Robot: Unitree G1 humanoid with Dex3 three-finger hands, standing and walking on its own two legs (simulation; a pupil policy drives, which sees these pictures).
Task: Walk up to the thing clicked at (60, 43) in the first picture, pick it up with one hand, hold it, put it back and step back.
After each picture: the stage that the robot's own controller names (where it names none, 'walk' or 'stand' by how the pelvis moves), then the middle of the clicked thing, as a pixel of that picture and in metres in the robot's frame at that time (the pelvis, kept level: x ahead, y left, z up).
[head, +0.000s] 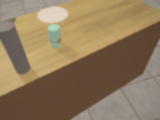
stand; (54, 36) +0.72 +0.17 -0.05
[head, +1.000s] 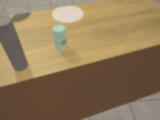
rise first; (60, 37) +0.68 +0.16 -0.03
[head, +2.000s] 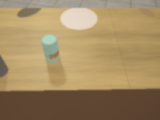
stand; (50, 48) +0.54 +0.18 -0.02
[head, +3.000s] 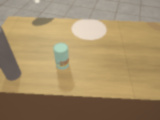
stand; (61, 56) +0.56 +0.13 -0.05
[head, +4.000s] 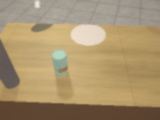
stand; (60, 63) +0.53 +0.14 -0.05
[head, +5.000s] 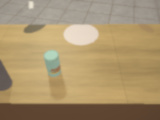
stand; (52, 63) +0.53 +0.17 -0.05
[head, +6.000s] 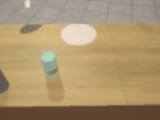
stand; (50, 65) +0.52 +0.18 -0.05
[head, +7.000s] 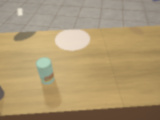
rise first; (45, 71) +0.50 +0.20 -0.05
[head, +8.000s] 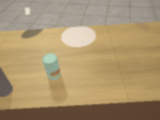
go down; (52, 67) +0.52 +0.19 -0.05
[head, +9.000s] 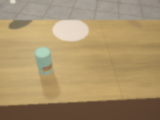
go down; (44, 61) +0.52 +0.17 -0.04
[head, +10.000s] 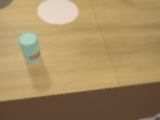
go down; (30, 49) +0.52 +0.18 +0.00
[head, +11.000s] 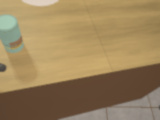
close in; (10, 34) +0.53 +0.19 +0.03
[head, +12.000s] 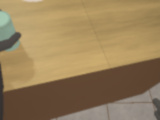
close; (4, 32) +0.53 +0.19 +0.05
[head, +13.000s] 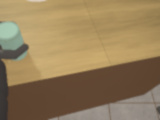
lift; (12, 42) +0.49 +0.17 +0.04
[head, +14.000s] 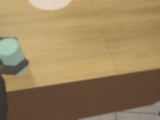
lift; (13, 57) +0.44 +0.20 +0.03
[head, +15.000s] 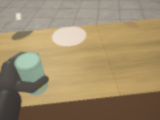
lift; (32, 74) +0.33 +0.16 +0.15
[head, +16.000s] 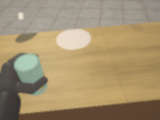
hold; (32, 75) +0.33 +0.17 +0.14
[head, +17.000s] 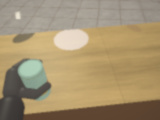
hold; (36, 80) +0.32 +0.16 +0.12
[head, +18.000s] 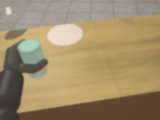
crouch; (33, 59) +0.41 +0.16 +0.12
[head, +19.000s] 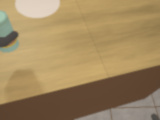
lower; (2, 32) +0.51 +0.20 +0.08
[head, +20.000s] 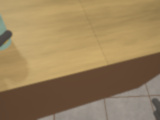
lower; out of the picture +0.53 +0.20 +0.05
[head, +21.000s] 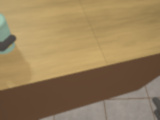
lower; out of the picture +0.52 +0.19 +0.04
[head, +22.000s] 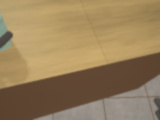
lower; out of the picture +0.52 +0.20 +0.05
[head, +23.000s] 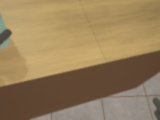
lower; out of the picture +0.53 +0.19 +0.05
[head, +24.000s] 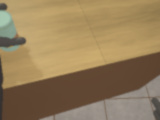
open; (5, 32) +0.52 +0.17 +0.04
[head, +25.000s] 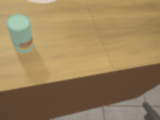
sink last; (21, 35) +0.52 +0.15 +0.03
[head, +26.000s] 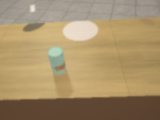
sink last; (57, 61) +0.52 +0.17 -0.01
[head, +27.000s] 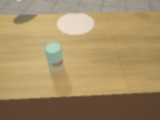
stand; (54, 57) +0.51 +0.15 -0.01
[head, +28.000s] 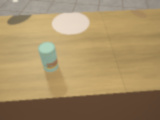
stand; (48, 57) +0.51 +0.17 +0.01
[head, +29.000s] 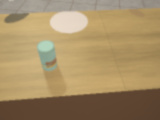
stand; (47, 56) +0.51 +0.16 +0.01
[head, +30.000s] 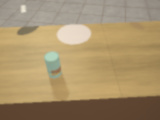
stand; (53, 65) +0.53 +0.16 -0.05
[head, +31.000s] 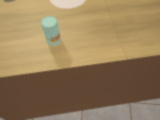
walk; (51, 31) +0.60 +0.14 -0.02
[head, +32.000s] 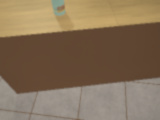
walk; (58, 3) +0.83 +0.15 -0.02
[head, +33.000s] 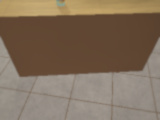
stand; out of the picture +1.14 +0.19 -0.03
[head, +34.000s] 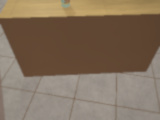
stand; out of the picture +1.15 +0.16 -0.04
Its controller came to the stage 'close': yes
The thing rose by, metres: 0.21
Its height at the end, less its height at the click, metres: +0.00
